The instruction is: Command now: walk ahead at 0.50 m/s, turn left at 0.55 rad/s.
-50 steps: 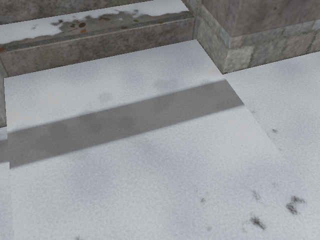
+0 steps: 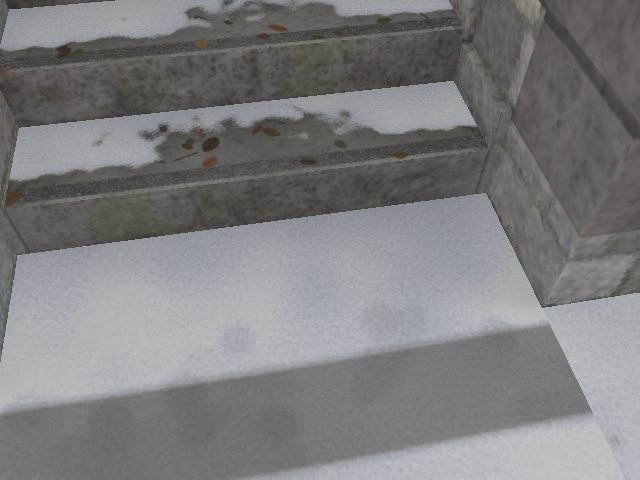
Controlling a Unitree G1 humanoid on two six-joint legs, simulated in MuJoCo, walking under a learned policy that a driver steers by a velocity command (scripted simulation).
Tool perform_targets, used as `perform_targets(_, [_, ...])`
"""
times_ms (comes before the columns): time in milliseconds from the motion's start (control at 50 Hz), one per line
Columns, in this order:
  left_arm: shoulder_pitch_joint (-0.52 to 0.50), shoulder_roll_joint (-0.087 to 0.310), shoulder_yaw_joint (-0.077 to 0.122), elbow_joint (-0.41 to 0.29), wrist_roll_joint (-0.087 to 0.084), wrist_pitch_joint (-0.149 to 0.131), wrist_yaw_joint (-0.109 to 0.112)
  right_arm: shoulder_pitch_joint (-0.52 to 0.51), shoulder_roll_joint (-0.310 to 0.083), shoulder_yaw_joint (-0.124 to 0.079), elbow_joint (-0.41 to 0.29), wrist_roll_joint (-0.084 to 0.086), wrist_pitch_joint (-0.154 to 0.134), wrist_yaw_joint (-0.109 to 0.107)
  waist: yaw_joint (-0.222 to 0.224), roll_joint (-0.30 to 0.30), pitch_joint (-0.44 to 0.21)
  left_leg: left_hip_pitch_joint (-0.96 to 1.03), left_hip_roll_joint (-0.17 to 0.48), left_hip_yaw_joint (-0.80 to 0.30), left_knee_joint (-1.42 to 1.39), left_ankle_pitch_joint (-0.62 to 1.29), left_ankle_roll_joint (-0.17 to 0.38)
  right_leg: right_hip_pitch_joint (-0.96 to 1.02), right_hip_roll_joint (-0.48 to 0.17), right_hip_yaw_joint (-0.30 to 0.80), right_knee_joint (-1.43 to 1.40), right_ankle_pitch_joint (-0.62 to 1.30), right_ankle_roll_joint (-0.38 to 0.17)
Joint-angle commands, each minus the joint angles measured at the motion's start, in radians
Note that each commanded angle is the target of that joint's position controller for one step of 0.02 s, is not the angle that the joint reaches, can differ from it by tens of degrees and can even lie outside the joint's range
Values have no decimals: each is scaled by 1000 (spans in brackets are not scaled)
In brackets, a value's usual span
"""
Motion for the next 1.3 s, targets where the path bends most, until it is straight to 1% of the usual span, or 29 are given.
perform_targets(20, [73,78,17,-50,16,32,-7,44,-118,-25,-44,9,-34,-3,35,11,-64,91,256,-293,-224,368,155,-100,-29,2,-83,36,36])
perform_targets(160, [-200,82,9,-150,5,39,-17,173,-142,-32,-36,6,-29,-6,-64,75,-22,168,219,-321,-223,305,95,-213,-5,-9,-415,282,64])
perform_targets(240, [-309,100,4,-193,-7,27,-15,227,-161,-37,-34,-10,-28,-17,-99,80,-12,266,248,-382,-165,350,84,-222,31,3,-553,282,54])
perform_targets(300, [-264,127,8,-201,-9,13,-16,175,-186,-46,-55,-14,-32,-25,-55,103,-19,239,254,-414,-101,418,46,-63,53,21,-668,249,21])
perform_targets(340, [-65,167,28,-144,-12,2,0,118,-202,-50,-71,-12,-38,-17,36,89,-102,147,208,-403,60,561,0,250,105,-13,-725,184,-15])
perform_targets(360, [81,214,45,-116,2,-11,14,110,-176,-43,-76,-3,-47,-6,106,18,-194,53,135,-349,278,480,-28,469,21,63,-756,140,-50])
perform_targets(380, [215,292,61,-121,26,-14,29,150,-68,-12,-114,25,-50,-3,131,-146,-356,-113,52,-232,583,82,-50,706,-256,374,-806,-89,-112])
perform_targets(400, [156,322,71,-121,18,1,25,226,-74,-9,-142,20,-43,-4,45,-339,-391,-327,-22,-156,754,-377,-55,741,-387,789,-944,-143,-206])
perform_targets(420, [78,225,57,-140,8,10,19,211,-129,-15,-101,-9,-24,-12,22,-147,-241,-388,76,-165,835,-293,-50,607,-359,701,-938,-233,-207])
perform_targets(440, [30,145,38,-145,-1,10,14,140,-128,-14,-100,-18,-19,-1,27,-32,-136,-373,109,-150,810,-205,-56,482,-300,531,-949,-175,-189])
perform_targets(460, [1,118,29,-141,1,8,14,115,-112,-12,-102,-16,-14,5,7,-31,-74,-348,142,-138,758,-164,-63,393,-246,388,-982,-51,-154])
perform_targets(500, [25,124,31,-112,0,-14,12,93,-105,-12,-110,-37,11,26,-5,-97,-48,-309,167,-113,737,-123,-79,321,-191,220,-1007,152,-135])
perform_targets(580, [73,138,41,-76,-17,-43,-5,-1,-74,-2,-160,-36,29,54,-9,-83,-48,-379,186,-103,692,-32,-100,338,-199,79,-1047,331,-164])
perform_targets(720, [114,168,50,-35,-9,-39,4,-222,-51,21,-239,-27,23,64,25,-57,2,-350,198,-28,327,143,-100,380,-178,-122,-1051,428,-130])
perform_targets(780, [137,182,53,-10,-24,-20,10,-272,-39,31,-258,-46,27,66,37,-95,27,-260,153,56,182,103,-84,403,-154,-197,-956,641,-82])
perform_targets(820, [144,204,57,0,-23,-1,15,-212,-54,22,-245,-50,16,63,20,-118,-14,-175,94,99,148,38,-57,450,-158,-217,-807,898,-70])
perform_targets(840, [141,214,59,-3,-27,7,21,-121,-71,13,-216,-56,0,56,-15,-112,-70,-81,65,89,95,42,-34,454,-155,-223,-678,932,-63])
perform_targets(860, [171,199,53,5,-31,9,24,14,-94,-1,-162,-71,-15,44,-67,-54,-155,104,47,58,15,127,-6,392,-123,-240,-478,810,-44])
perform_targets(880, [190,158,37,-23,-19,7,23,118,-169,-20,-146,-73,-25,25,-106,58,-269,369,247,-152,13,293,39,186,-85,-235,-206,365,-28])
perform_targets(900, [280,70,12,-74,-45,19,12,84,-301,-44,-186,-48,-15,11,-29,270,-424,602,617,-644,1,784,229,-127,82,-175,134,-374,17])
perform_targets(920, [213,156,32,-30,-23,38,17,142,-234,-40,-174,-1,-2,-6,-94,85,-475,554,568,-535,-4,929,238,-100,41,-17,155,-269,12])
perform_targets(940, [166,120,19,-29,-43,41,7,66,-155,-10,-167,1,-1,-18,-62,99,-362,457,526,-383,-20,923,226,-113,11,2,111,-215,4])
perform_targets(960, [144,93,6,-12,-29,44,6,11,-84,12,-152,7,-2,-25,-28,25,-241,309,469,-291,-79,815,170,-79,-25,7,-14,-161,7])
perform_targets(1000, [173,96,3,29,11,74,2,-59,-35,38,-134,8,-4,-41,23,60,-156,128,400,-176,-153,771,95,68,-18,1,-120,-86,15])
perform_targets(1040, [201,89,9,56,8,87,3,-66,-48,42,-112,-6,-20,-45,42,62,-177,87,385,-101,-163,820,72,137,33,27,-147,-39,4])
perform_targets(1080, [191,95,18,61,8,96,5,-74,-77,35,-94,2,-30,-42,55,87,-165,84,381,-62,-183,708,66,112,50,29,-171,-5,2])
perform_targets(1180, [54,96,34,21,14,112,-5,-51,-84,28,-64,-3,-19,-48,22,140,-74,85,396,-40,-241,308,74,-5,36,9,-254,41,17])
perform_targets(1240, [7,89,36,-3,19,117,-4,-9,-87,14,-44,-6,-23,-55,1,109,-63,120,423,-38,-237,226,90,-19,22,-8,-322,21,16])
perform_targets(1300, [-10,76,37,-25,12,114,-14,-4,-99,1,-42,-17,2,-58,-12,121,-72,145,439,-27,-203,164,89,-13,20,-39,-383,-31,16])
